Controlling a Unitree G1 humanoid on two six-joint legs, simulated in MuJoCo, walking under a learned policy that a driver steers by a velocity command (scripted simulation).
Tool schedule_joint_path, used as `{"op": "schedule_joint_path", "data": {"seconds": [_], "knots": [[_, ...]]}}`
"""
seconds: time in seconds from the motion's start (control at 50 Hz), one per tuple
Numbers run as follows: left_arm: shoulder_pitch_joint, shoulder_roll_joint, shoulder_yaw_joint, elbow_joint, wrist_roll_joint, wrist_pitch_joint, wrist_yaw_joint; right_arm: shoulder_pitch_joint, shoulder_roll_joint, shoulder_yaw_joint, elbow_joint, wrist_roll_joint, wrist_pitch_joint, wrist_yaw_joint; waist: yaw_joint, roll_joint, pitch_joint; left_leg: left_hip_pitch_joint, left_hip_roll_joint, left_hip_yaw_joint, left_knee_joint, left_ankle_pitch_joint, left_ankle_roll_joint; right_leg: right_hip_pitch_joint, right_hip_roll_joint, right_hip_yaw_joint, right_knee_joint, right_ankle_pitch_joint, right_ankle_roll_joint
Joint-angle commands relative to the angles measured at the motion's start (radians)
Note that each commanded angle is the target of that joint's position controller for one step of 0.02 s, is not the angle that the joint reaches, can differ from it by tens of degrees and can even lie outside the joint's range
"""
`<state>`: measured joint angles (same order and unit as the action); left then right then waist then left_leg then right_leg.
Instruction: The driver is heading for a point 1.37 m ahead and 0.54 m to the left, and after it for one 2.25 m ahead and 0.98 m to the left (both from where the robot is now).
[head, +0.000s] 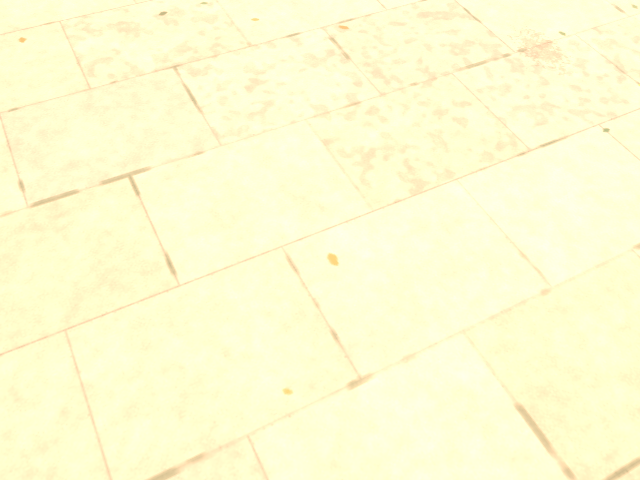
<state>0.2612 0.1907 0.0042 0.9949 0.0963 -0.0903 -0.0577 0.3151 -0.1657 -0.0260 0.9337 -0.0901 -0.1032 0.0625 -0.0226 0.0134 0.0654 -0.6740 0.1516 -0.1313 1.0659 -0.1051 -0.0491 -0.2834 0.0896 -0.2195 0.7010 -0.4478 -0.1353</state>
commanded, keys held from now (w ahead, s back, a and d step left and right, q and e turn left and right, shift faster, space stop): q+shift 0.68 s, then shift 0.08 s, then e+shift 0.24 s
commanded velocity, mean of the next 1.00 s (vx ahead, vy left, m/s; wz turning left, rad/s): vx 0.08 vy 0.00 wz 0.61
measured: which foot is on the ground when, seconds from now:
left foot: up 0.00-0.22, down 0.24-0.64, up 0.66-0.96, down 0.98-1.00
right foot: down 0.00-0.24, up 0.26-0.62, down 0.64-1.00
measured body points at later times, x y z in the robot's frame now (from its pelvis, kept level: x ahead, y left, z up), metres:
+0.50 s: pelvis +0.22 +0.09 -0.13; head +0.26 +0.12 +0.31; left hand +0.33 +0.40 -0.22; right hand +0.46 -0.10 -0.24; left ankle +0.28 +0.21 -0.86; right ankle +0.37 -0.05 -0.78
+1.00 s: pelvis +0.29 +0.07 -0.13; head +0.32 +0.08 +0.32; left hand +0.20 +0.34 -0.24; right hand +0.58 +0.01 -0.24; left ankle +0.20 +0.17 -0.86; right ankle +0.39 +0.00 -0.86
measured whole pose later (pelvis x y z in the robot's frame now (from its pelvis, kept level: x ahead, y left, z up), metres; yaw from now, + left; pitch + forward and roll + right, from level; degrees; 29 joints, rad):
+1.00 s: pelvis +0.29 +0.07 -0.13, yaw +38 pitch +3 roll +1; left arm 0.25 0.23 0.05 0.71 -0.01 0.03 0.02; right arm 0.11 -0.21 -0.04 0.65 0.00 0.04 -0.02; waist 0.05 0.01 0.02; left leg -0.29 -0.02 -0.06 0.52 -0.27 -0.02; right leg -0.39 0.02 0.06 0.58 -0.24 -0.01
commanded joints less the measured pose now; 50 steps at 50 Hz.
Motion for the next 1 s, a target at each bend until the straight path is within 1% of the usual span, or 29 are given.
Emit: {"op": "schedule_joint_path", "data": {"seconds": [0.02,0.08,0.14,0.16,0.18,0.2,0.22,0.24,0.26,0.28,0.3,0.34,0.36,0.38,0.4,0.42,0.46,0.5,0.62,0.64,0.66,0.68,0.7,0.72,0.78,0.86,0.92,0.98,1.0], "knots": [[-0.057,0.114,0.019,-0.111,0.014,-0.05,0.031,0.147,-0.005,0.012,0.027,0.003,0.012,0.023,-0.017,0.039,-0.096,0.298,0.024,0.008,-0.324,0.508,-0.018,-0.184,-0.286,0.072,-0.094,0.478,-0.07],[0.024,0.113,0.023,-0.117,-0.023,-0.039,0.051,-0.052,-0.134,-0.025,-0.066,0.008,0.014,0.007,0.024,-0.041,0.008,0.153,0.017,0.053,-0.463,0.404,-0.013,-0.016,-0.347,0.131,-0.024,0.404,-0.035],[0.235,0.1,0.026,-0.059,-0.049,-0.02,0.086,-0.176,-0.092,-0.003,-0.09,-0.028,0.031,0.013,0.105,-0.007,0.111,-0.066,0.063,0.065,-0.664,0.452,0.037,0.22,-0.443,0.226,0.047,0.293,0.013],[0.096,0.139,0.065,-0.092,-0.198,0.023,0.142,-0.407,-0.094,-0.012,-0.171,0.195,0.054,0.032,0.183,-0.043,0.132,-0.034,-0.071,0.163,-0.666,0.504,0.006,0.095,-0.351,0.102,0.162,0.336,0.035],[0.091,0.156,0.061,-0.11,-0.184,0.047,0.163,-0.349,-0.116,-0.02,-0.169,0.195,0.072,0.047,0.148,-0.049,0.097,0.039,-0.106,0.199,-0.682,0.499,0.012,0.074,-0.347,0.054,0.278,0.376,0.06],[0.101,0.154,0.067,-0.107,-0.167,0.058,0.166,-0.25,-0.121,-0.034,-0.146,0.156,0.084,0.049,0.095,-0.029,0.011,0.219,-0.152,0.249,-0.652,0.523,0.036,0.006,-0.346,0.008,0.428,0.418,0.082],[0.033,0.178,0.075,-0.118,-0.155,0.063,0.152,-0.003,-0.153,-0.062,-0.075,0.125,0.096,0.029,-0.041,-0.034,-0.11,0.527,-0.174,0.256,-0.653,0.596,0.091,-0.103,-0.335,-0.019,0.639,0.467,0.119],[0.006,0.15,0.071,-0.13,-0.157,0.048,0.126,0.205,-0.217,-0.091,-0.001,0.102,0.098,0.003,-0.142,0.103,-0.167,0.862,-0.145,0.208,-0.659,0.822,0.169,-0.328,-0.211,-0.054,0.951,0.093,0.193],[0.088,0.091,0.056,-0.177,-0.145,0.033,0.107,0.232,-0.357,-0.099,-0.002,0.059,0.087,-0.004,-0.107,0.334,-0.276,1.19,0.088,-0.063,-0.413,1.509,0.339,-0.667,-0.098,0.026,1.419,-0.549,0.273],[0.02,0.1,0.031,-0.266,-0.161,0.011,0.088,0.256,-0.379,-0.104,-0.049,0.067,0.079,-0.015,-0.161,0.34,-0.582,1.394,0.238,-0.329,-0.41,1.445,0.543,-0.798,-0.081,0.246,1.554,-0.514,0.298],[-0.079,0.106,0.019,-0.327,-0.15,0.006,0.088,0.161,-0.38,-0.104,-0.12,0.068,0.102,-0.051,-0.168,0.174,-0.642,1.355,0.267,-0.385,-0.508,1.051,0.537,-0.864,-0.115,0.311,1.536,-0.404,0.269],[-0.105,0.128,0.022,-0.325,-0.128,0.044,0.116,-0.073,-0.315,-0.076,-0.228,0.072,0.125,-0.089,-0.055,-0.112,-0.513,0.945,0.266,-0.487,-0.651,0.343,0.453,-0.798,-0.162,0.353,1.258,-0.156,0.222],[-0.083,0.147,0.034,-0.315,-0.123,0.066,0.133,-0.138,-0.286,-0.063,-0.249,0.076,0.129,-0.1,-0.01,-0.121,-0.426,0.715,0.274,-0.496,-0.685,0.273,0.446,-0.723,-0.158,0.377,1.182,-0.081,0.212],[-0.066,0.21,0.059,-0.305,-0.126,0.091,0.143,-0.172,-0.289,-0.055,-0.268,0.076,0.127,-0.093,0.033,-0.097,-0.333,0.48,0.2,-0.419,-0.735,0.214,0.412,-0.592,-0.153,0.368,1.013,0.014,0.201],[-0.046,0.205,0.068,-0.303,-0.108,0.102,0.152,-0.224,-0.303,-0.059,-0.29,0.072,0.122,-0.085,0.067,-0.017,-0.257,0.317,0.114,-0.327,-0.717,0.297,0.385,-0.511,-0.133,0.343,0.972,0.058,0.204],[-0.089,0.176,0.06,-0.332,-0.087,0.1,0.149,-0.224,-0.297,-0.063,-0.291,0.087,0.122,-0.101,0.062,-0.003,-0.175,0.192,-0.005,-0.21,-0.723,0.257,0.346,-0.44,-0.11,0.319,0.716,0.151,0.221],[-0.177,0.087,0.042,-0.372,-0.078,0.083,0.14,-0.231,-0.275,-0.066,-0.304,0.113,0.148,-0.132,0.044,0.033,-0.217,0.184,-0.123,-0.155,-0.691,0.199,0.282,-0.291,-0.042,0.285,0.316,0.283,0.256],[-0.175,0.073,0.044,-0.383,-0.101,0.087,0.119,-0.241,-0.291,-0.079,-0.329,0.112,0.17,-0.15,0.05,0.125,-0.292,0.275,-0.078,-0.254,-0.69,-0.006,0.282,-0.26,-0.041,0.33,0.227,0.292,0.273],[-0.13,0.139,0.091,-0.366,-0.107,0.093,0.088,-0.214,-0.263,-0.092,-0.381,0.117,0.184,-0.134,0.052,0.214,-0.176,0.2,-0.126,-0.417,-0.663,-0.354,0.18,-0.001,-0.037,0.318,-0.2,0.237,0.198],[-0.038,0.182,0.113,-0.338,-0.093,0.092,0.083,-0.2,-0.207,-0.08,-0.39,0.122,0.186,-0.131,0.072,0.139,-0.208,0.049,-0.193,-0.351,-0.491,-0.446,0.126,0.206,-0.167,0.397,-0.277,0.231,0.147],[-0.019,0.271,0.128,-0.348,-0.06,0.102,0.08,-0.137,-0.118,-0.059,-0.411,0.132,0.183,-0.125,0.022,-0.213,-0.259,-0.151,-0.369,-0.109,-0.128,-0.559,0.056,0.336,-0.452,0.695,-0.343,0.325,-0.004],[-0.075,0.245,0.127,-0.372,-0.034,0.093,0.073,-0.18,-0.219,-0.09,-0.444,0.129,0.148,-0.116,0.023,-0.307,-0.238,-0.266,-0.294,-0.122,0.071,-0.489,0.016,0.246,-0.541,0.889,-0.442,0.252,-0.103],[-0.159,0.182,0.109,-0.403,-0.034,0.085,0.08,-0.189,-0.303,-0.115,-0.415,0.12,0.143,-0.114,0.007,-0.241,-0.185,-0.218,-0.257,-0.109,0.169,-0.393,0.004,0.161,-0.474,0.761,-0.431,0.224,-0.093],[-0.225,0.144,0.101,-0.412,-0.051,0.085,0.085,-0.153,-0.316,-0.122,-0.383,0.105,0.154,-0.115,-0.018,-0.181,-0.162,-0.152,-0.234,-0.08,0.204,-0.317,0.0,0.087,-0.393,0.626,-0.402,0.207,-0.042],[-0.216,0.142,0.083,-0.406,-0.081,0.097,0.092,-0.121,-0.21,-0.085,-0.36,0.094,0.17,-0.097,-0.019,-0.089,-0.124,-0.018,-0.246,0.007,0.316,-0.212,-0.023,-0.047,-0.283,0.461,-0.389,0.312,-0.041],[-0.162,0.093,0.054,-0.362,-0.094,0.112,0.08,-0.174,-0.066,-0.018,-0.359,0.078,0.15,-0.076,0.002,-0.174,-0.15,0.262,-0.166,0.092,-0.24,-0.282,-0.041,-0.055,-0.192,0.373,-0.39,0.254,-0.031],[-0.077,0.215,0.091,-0.359,-0.102,0.113,0.08,-0.209,-0.151,-0.05,-0.357,0.101,0.133,-0.077,0.034,-0.243,-0.087,0.329,-0.212,0.138,-0.516,-0.275,-0.02,-0.018,-0.231,0.489,-0.349,0.23,-0.061],[-0.047,0.222,0.099,-0.373,-0.116,0.096,0.081,-0.122,-0.226,-0.08,-0.337,0.084,0.127,-0.093,0.007,-0.213,-0.173,0.559,-0.132,0.057,-0.653,-0.084,0.067,-0.066,-0.23,0.574,-0.256,0.368,0.007],[-0.065,0.176,0.085,-0.404,-0.116,0.078,0.078,-0.118,-0.292,-0.098,-0.319,0.059,0.134,-0.098,0.024,-0.036,-0.221,0.646,-0.025,-0.01,-0.554,0.054,0.121,-0.19,-0.166,0.457,-0.156,0.358,0.061]]}}
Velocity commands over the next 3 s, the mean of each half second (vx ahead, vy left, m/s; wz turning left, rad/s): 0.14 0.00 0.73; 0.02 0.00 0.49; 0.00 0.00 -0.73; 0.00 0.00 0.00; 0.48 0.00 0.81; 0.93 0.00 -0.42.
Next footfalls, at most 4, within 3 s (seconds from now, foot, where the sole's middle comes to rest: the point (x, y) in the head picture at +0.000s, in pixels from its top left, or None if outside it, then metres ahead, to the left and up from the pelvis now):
0.24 left None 0.32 0.22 -0.90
0.64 right None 0.42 0.03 -0.90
0.98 left None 0.23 0.19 -0.90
1.32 right None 0.43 -0.03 -0.90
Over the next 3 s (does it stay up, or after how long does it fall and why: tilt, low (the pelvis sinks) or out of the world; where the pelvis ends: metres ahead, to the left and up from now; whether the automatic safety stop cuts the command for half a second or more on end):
stays up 0.80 0.52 -0.16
